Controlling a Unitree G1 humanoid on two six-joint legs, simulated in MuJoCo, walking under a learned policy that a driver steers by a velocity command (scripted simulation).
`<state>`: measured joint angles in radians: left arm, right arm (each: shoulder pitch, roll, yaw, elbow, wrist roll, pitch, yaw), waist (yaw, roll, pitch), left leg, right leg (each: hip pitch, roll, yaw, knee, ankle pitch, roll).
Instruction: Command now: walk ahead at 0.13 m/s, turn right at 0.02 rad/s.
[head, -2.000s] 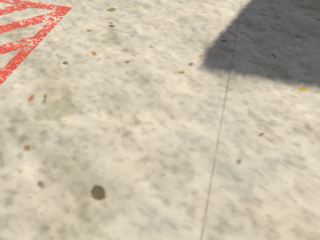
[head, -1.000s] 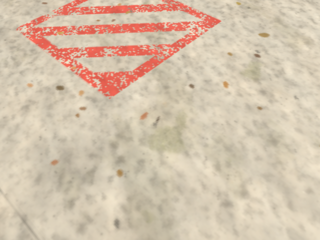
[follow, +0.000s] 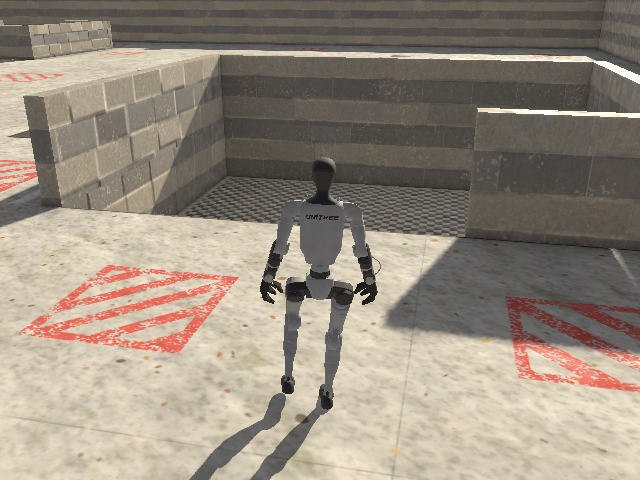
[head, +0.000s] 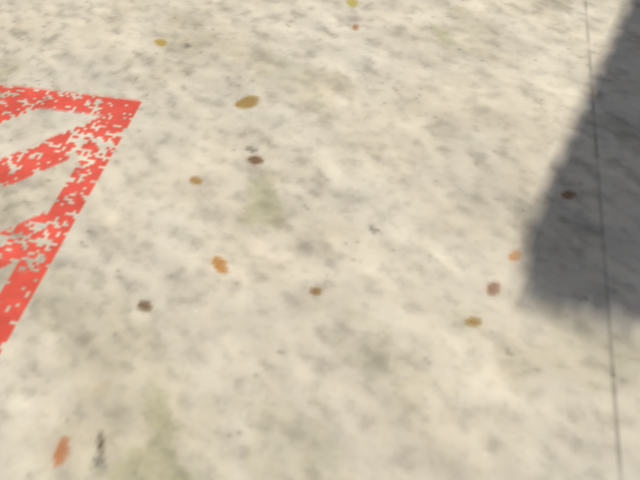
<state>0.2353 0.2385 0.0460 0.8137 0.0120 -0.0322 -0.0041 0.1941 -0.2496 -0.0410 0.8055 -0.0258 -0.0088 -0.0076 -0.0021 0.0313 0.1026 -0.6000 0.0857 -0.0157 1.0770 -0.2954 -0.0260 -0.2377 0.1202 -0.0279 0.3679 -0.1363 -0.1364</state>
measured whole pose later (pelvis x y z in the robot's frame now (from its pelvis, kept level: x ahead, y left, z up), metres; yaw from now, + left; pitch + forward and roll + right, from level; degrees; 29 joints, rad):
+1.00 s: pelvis +0.37 +0.19 -0.02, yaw +17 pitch +1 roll +1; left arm 0.08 0.24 0.02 0.80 0.02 -0.03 -0.05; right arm 0.40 -0.25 -0.03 0.93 -0.03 -0.07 -0.02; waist -0.04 -0.01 0.05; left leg 0.21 -0.10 0.03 0.17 -0.39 0.09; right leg -0.56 0.01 -0.10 0.58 -0.09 -0.11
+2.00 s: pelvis +0.91 +0.36 +0.00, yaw +23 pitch +2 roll +0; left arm 0.02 0.26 0.00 0.74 0.03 -0.04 -0.03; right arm 0.46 -0.26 -0.06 0.89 -0.01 -0.05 0.00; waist -0.09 -0.03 0.04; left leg -0.02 -0.14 -0.18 0.28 -0.27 0.11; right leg -0.62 -0.05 0.04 0.66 -0.05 0.04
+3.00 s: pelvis +1.31 +0.67 +0.00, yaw +59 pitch +2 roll +0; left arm 0.10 0.27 0.03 0.71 0.04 -0.01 -0.02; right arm 0.42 -0.28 -0.07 0.83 0.00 -0.04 0.01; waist -0.07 -0.04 0.04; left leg -0.06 -0.16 -0.12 0.29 -0.23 0.13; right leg -0.67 -0.11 0.04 0.80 -0.09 0.06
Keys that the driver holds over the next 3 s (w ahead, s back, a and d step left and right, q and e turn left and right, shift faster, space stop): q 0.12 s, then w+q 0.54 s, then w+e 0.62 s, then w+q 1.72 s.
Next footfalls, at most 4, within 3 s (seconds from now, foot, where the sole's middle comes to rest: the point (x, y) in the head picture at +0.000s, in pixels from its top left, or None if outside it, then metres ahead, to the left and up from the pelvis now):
0.54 left None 0.20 0.20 -0.78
1.04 right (266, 408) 0.57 0.18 -0.78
1.56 left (179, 302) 0.84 0.40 -0.78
2.10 right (219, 193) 1.18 0.34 -0.78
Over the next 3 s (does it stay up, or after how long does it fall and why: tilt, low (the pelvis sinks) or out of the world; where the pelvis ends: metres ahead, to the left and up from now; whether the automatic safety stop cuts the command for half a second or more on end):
stays up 1.31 0.67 0.00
